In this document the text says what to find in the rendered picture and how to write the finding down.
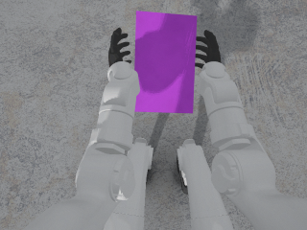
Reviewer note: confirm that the robot left thigh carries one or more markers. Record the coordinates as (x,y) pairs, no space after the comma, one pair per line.
(129,215)

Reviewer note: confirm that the right robot hand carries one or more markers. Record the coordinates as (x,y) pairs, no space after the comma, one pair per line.
(212,49)

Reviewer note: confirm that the robot right upper arm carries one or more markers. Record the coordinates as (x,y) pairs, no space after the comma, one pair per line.
(247,177)

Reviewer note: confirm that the robot left forearm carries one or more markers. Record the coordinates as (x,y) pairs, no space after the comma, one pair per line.
(112,134)

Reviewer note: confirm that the robot left upper arm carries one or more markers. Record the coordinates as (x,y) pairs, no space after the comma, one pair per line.
(102,182)

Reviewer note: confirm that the robot thigh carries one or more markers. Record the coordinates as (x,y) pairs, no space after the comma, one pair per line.
(207,211)
(129,215)

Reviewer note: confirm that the robot right thigh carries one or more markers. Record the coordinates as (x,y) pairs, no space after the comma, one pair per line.
(207,211)

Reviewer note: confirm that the left robot hand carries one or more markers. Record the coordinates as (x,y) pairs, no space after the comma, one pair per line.
(114,54)

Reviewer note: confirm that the carton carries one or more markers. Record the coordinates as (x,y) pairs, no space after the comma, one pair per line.
(164,59)

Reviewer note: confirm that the robot right forearm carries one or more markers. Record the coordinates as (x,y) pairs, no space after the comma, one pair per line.
(229,126)

